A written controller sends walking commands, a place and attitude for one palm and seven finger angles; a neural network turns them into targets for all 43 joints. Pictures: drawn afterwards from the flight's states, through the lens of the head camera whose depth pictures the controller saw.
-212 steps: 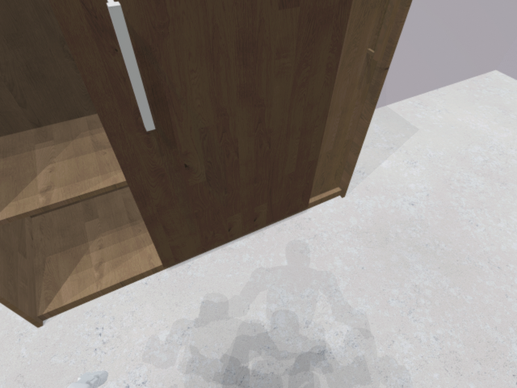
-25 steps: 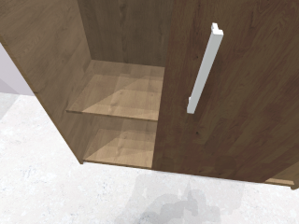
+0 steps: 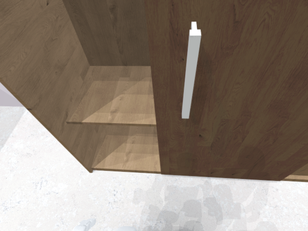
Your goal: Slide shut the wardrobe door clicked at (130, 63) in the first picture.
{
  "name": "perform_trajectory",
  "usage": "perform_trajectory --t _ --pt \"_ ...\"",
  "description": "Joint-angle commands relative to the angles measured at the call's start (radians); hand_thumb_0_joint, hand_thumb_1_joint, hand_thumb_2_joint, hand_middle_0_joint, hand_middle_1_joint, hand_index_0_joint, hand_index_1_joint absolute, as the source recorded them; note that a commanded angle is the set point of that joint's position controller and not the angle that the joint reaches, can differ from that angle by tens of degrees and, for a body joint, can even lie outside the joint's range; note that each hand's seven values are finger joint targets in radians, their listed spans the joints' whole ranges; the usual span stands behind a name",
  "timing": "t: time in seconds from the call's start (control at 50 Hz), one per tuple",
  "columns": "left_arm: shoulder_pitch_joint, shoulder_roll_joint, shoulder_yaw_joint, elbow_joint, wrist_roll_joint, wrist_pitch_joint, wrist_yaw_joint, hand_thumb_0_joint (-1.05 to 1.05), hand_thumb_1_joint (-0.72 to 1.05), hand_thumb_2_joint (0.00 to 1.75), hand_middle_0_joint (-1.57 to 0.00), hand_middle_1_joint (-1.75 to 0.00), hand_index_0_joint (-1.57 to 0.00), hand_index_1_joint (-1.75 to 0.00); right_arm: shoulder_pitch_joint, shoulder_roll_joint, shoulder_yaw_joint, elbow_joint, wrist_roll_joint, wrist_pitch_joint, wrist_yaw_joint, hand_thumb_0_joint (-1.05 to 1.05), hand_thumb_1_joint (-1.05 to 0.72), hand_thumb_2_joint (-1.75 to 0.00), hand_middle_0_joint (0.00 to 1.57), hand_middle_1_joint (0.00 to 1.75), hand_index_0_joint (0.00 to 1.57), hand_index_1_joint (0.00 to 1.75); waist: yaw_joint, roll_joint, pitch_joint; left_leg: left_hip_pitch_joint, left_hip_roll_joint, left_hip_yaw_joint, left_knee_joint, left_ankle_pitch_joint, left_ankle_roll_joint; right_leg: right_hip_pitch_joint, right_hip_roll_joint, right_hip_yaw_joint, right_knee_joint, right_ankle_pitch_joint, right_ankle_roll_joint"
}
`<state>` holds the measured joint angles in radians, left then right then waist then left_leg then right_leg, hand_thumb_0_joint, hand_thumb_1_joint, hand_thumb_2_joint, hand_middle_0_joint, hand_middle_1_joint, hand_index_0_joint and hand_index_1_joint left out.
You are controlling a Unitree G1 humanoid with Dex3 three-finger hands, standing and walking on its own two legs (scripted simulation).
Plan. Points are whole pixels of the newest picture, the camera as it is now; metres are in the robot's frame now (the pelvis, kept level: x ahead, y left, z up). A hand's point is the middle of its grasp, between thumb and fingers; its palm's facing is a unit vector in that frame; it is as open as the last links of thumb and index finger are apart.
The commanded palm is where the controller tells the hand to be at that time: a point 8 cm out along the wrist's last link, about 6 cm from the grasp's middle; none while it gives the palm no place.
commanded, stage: come to a stop and stand still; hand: right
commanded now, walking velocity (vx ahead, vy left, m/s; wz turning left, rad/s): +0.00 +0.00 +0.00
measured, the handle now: (188, 78) +0.47 -0.08 +0.13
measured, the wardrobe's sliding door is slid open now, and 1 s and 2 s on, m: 0.48 0.48 0.48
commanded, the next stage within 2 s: look again from close up in 1.44 s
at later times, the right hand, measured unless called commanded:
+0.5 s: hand out of the picture -0.03 -0.14 -0.18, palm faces +0.01 +0.98 -0.20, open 7.4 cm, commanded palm none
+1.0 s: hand out of the picture -0.04 -0.11 -0.18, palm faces +0.05 +0.98 -0.17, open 7.4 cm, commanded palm none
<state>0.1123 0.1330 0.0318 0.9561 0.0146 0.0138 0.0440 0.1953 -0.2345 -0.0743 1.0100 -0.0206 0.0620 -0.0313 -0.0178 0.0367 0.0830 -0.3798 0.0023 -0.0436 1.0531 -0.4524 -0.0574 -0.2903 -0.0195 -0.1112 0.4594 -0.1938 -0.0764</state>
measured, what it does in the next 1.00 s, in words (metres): steps on the spot: left foot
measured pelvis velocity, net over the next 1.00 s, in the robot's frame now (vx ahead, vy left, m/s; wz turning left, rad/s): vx -0.01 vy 0.05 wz -0.02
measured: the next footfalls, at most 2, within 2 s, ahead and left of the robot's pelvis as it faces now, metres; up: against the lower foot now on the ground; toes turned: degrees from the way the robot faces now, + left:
left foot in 0.14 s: -0.01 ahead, +0.18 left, +0.00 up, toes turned -1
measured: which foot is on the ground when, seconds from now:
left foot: up 0.00-0.12, down 0.14-1.00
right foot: down 0.00-1.00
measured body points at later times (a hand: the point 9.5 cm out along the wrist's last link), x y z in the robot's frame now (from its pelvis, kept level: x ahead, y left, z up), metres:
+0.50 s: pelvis -0.04 +0.04 -0.01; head -0.04 +0.04 +0.44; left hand -0.03 +0.27 -0.17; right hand -0.03 -0.19 -0.17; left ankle -0.05 +0.19 -0.74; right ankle +0.03 -0.07 -0.74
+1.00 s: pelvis -0.01 +0.05 -0.01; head +0.00 +0.05 +0.44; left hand +0.01 +0.28 -0.16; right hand -0.04 -0.17 -0.17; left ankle -0.05 +0.19 -0.74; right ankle +0.03 -0.07 -0.74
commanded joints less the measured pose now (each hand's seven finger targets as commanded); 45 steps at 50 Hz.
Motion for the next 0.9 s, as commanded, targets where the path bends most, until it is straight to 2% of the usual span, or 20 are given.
perform_trajectory --t 0.0,0.02,0.04,0.06,0.08,0.1,0.12,0.14,0.16,0.18,0.2,0.24,0.28,0.32,0.36,0.4,0.58,0.72,0.76,0.88 --pt "0.123 0.189 0.048 0.002 0.004 -0.001 0.005 0.0 0.9 0.9 -0.2 -0.3 -0.2 -0.3 0.075 -0.028 0.008 -0.037 -0.002 -0.008 0.0 0.0 -0.9 -0.9 0.2 0.3 0.2 0.3 0.044 -0.199 -0.165 -0.016 0.022 0.03 -0.174 -0.035 0.011 0.242 -0.258 0.236 -0.147 0.342 -0.103" --pt "0.066 0.3 0.073 -0.031 -0.001 -0.026 -0.011 0.0 0.9 0.9 -0.2 -0.3 -0.2 -0.3 0.133 -0.063 0.028 -0.032 0.004 -0.041 -0.02 0.0 -0.9 -0.9 0.2 0.3 0.2 0.3 0.014 -0.189 -0.247 -0.057 0.063 -0.007 -0.28 -0.052 0.051 0.283 -0.3 0.249 0.053 0.639 -0.076" --pt "0.019 0.269 0.059 -0.098 0.004 -0.012 -0.011 0.0 0.9 0.9 -0.2 -0.3 -0.2 -0.3 0.149 -0.089 0.02 -0.054 0.008 -0.054 -0.022 0.0 -0.9 -0.9 0.2 0.3 0.2 0.3 -0.01 -0.198 -0.148 0.032 0.072 0.004 -0.468 0.099 0.071 0.154 -0.249 0.223 0.057 0.507 -0.064" --pt "0.07 0.177 0.032 -0.089 0.003 -0.007 -0.025 0.0 0.9 0.9 -0.2 -0.3 -0.2 -0.3 0.152 -0.052 0.042 -0.061 0.001 -0.059 -0.012 0.0 -0.9 -0.9 0.2 0.3 0.2 0.3 -0.006 -0.042 -0.154 0.124 0.033 0.044 -0.618 0.192 0.067 0.02 -0.161 0.177 0.104 0.213 -0.011" --pt "0.111 0.139 0.027 -0.099 -0.002 -0.007 -0.029 0.0 0.9 0.9 -0.2 -0.3 -0.2 -0.3 0.133 -0.072 0.039 -0.077 -0.008 -0.067 -0.014 0.0 -0.9 -0.9 0.2 0.3 0.2 0.3 0.026 0.088 -0.122 0.113 0.107 -0.073 -0.667 0.264 0.113 -0.034 -0.078 0.112 0.161 -0.002 0.036" --pt "0.142 0.117 0.024 -0.1 0.0 -0.003 -0.035 0.0 0.9 0.9 -0.2 -0.3 -0.2 -0.3 0.08 -0.117 0.041 -0.095 -0.012 -0.073 -0.013 0.0 -0.9 -0.9 0.2 0.3 0.2 0.3 0.065 0.115 -0.116 0.02 0.197 -0.14 -0.677 0.181 0.164 -0.005 -0.022 0.058 0.182 -0.142 0.069" --pt "0.166 0.1 0.023 -0.09 0.005 -0.003 -0.045 0.0 0.9 0.9 -0.2 -0.3 -0.2 -0.3 0.045 -0.129 0.048 -0.114 -0.016 -0.071 -0.009 0.0 -0.9 -0.9 0.2 0.3 0.2 0.3 0.086 -0.011 -0.136 -0.094 0.201 -0.126 -0.654 0.013 0.168 0.108 0.007 0.057 0.154 -0.147 0.079" --pt "0.192 0.127 0.028 -0.081 0.007 -0.007 -0.048 0.0 0.9 0.9 -0.2 -0.3 -0.2 -0.3 0.038 -0.134 0.042 -0.115 -0.012 -0.069 -0.005 0.0 -0.9 -0.9 0.2 0.3 0.2 0.3 0.095 -0.098 -0.179 -0.053 0.13 -0.064 -0.56 0.086 0.134 0.14 0.0 0.064 0.127 -0.061 0.071" --pt "0.184 0.164 0.034 -0.086 0.007 -0.013 -0.043 0.0 0.9 0.9 -0.2 -0.3 -0.2 -0.3 0.058 -0.117 0.039 -0.114 -0.008 -0.066 -0.007 0.0 -0.9 -0.9 0.2 0.3 0.2 0.3 0.073 -0.055 -0.174 -0.037 0.067 -0.02 -0.507 0.07 0.103 0.092 -0.079 0.157 0.088 -0.053 0.043" --pt "0.167 0.191 0.039 -0.088 0.008 -0.013 -0.039 0.0 0.9 0.9 -0.2 -0.3 -0.2 -0.3 0.083 -0.09 0.043 -0.103 -0.006 -0.061 -0.007 0.0 -0.9 -0.9 0.2 0.3 0.2 0.3 0.048 -0.051 -0.126 -0.009 0.037 0.019 -0.489 0.02 0.088 0.013 -0.121 0.22 0.014 -0.156 0.024" --pt "0.148 0.204 0.04 -0.091 0.009 -0.01 -0.038 0.0 0.9 0.9 -0.2 -0.3 -0.2 -0.3 0.115 -0.076 0.046 -0.09 -0.006 -0.057 -0.007 0.0 -0.9 -0.9 0.2 0.3 0.2 0.3 0.028 -0.057 -0.068 0.015 0.026 0.035 -0.487 -0.006 0.085 -0.073 -0.13 0.25 -0.049 -0.277 0.016" --pt "0.119 0.194 0.034 -0.088 0.011 -0.005 -0.04 0.0 0.9 0.9 -0.2 -0.3 -0.2 -0.3 0.158 -0.069 0.049 -0.07 -0.007 -0.059 -0.005 0.0 -0.9 -0.9 0.2 0.3 0.2 0.3 0.003 -0.044 0.004 0.051 0.027 0.024 -0.516 -0.031 0.094 -0.182 -0.101 0.227 -0.088 -0.393 0.024" --pt "0.137 0.178 0.028 -0.076 0.011 -0.005 -0.043 0.0 0.9 0.9 -0.2 -0.3 -0.2 -0.3 0.17 -0.074 0.046 -0.068 -0.007 -0.062 -0.006 0.0 -0.9 -0.9 0.2 0.3 0.2 0.3 0.01 -0.038 0.007 0.009 0.055 -0.03 -0.572 -0.108 0.109 -0.159 -0.061 0.185 -0.061 -0.371 0.041" --pt "0.171 0.155 0.022 -0.058 0.008 -0.008 -0.043 0.0 0.9 0.9 -0.2 -0.3 -0.2 -0.3 0.16 -0.08 0.048 -0.069 -0.004 -0.071 -0.006 0.0 -0.9 -0.9 0.2 0.3 0.2 0.3 0.027 -0.003 -0.011 -0.039 0.084 -0.076 -0.626 -0.125 0.116 -0.083 -0.044 0.157 -0.017 -0.281 0.048" --pt "0.202 0.146 0.016 -0.034 0.007 -0.016 -0.042 0.0 0.9 0.9 -0.2 -0.3 -0.2 -0.3 0.146 -0.075 0.05 -0.066 -0.001 -0.077 -0.004 0.0 -0.9 -0.9 0.2 0.3 0.2 0.3 0.035 -0.007 -0.026 -0.043 0.084 -0.065 -0.636 -0.091 0.108 -0.031 -0.052 0.159 -0.026 -0.229 0.046" --pt "0.209 0.142 0.014 -0.015 0.005 -0.019 -0.041 0.0 0.9 0.9 -0.2 -0.3 -0.2 -0.3 0.157 -0.063 0.053 -0.051 -0.001 -0.08 -0.004 0.0 -0.9 -0.9 0.2 0.3 0.2 0.3 0.031 -0.006 -0.001 -0.041 0.08 -0.06 -0.651 -0.079 0.1 -0.036 -0.058 0.163 -0.042 -0.227 0.047" --pt "0.225 0.136 0.001 0.055 -0.001 -0.032 -0.037 0.0 0.9 0.9 -0.2 -0.3 -0.2 -0.3 0.2 -0.032 0.062 0.013 0.002 -0.091 -0.005 0.0 -0.9 -0.9 0.2 0.3 0.2 0.3 0.024 -0.037 -0.003 0.016 0.079 -0.037 -0.665 0.038 0.09 0.011 -0.072 0.159 -0.078 -0.15 0.047" --pt "0.213 0.128 -0.004 0.093 -0.005 -0.037 -0.035 0.0 0.9 0.9 -0.2 -0.3 -0.2 -0.3 0.219 -0.018 0.067 0.056 0.003 -0.098 -0.007 0.0 -0.9 -0.9 0.2 0.3 0.2 0.3 0.023 -0.03 -0.014 0.041 0.085 -0.033 -0.679 0.111 0.084 0.063 -0.078 0.143 -0.081 -0.077 0.048" --pt "0.205 0.125 -0.006 0.099 -0.006 -0.037 -0.034 0.0 0.9 0.9 -0.2 -0.3 -0.2 -0.3 0.221 -0.018 0.068 0.062 0.002 -0.1 -0.008 0.0 -0.9 -0.9 0.2 0.3 0.2 0.3 0.022 0.002 -0.018 0.056 0.09 -0.037 -0.686 0.14 0.084 0.069 -0.074 0.134 -0.065 -0.036 0.048" --pt "0.187 0.129 -0.01 0.114 -0.007 -0.04 -0.031 0.0 0.9 0.9 -0.2 -0.3 -0.2 -0.3 0.226 -0.018 0.07 0.077 0.002 -0.1 -0.009 0.0 -0.9 -0.9 0.2 0.3 0.2 0.3 0.018 -0.024 -0.019 0.079 0.09 -0.032 -0.683 0.205 0.079 0.095 -0.078 0.126 -0.062 0.034 0.048"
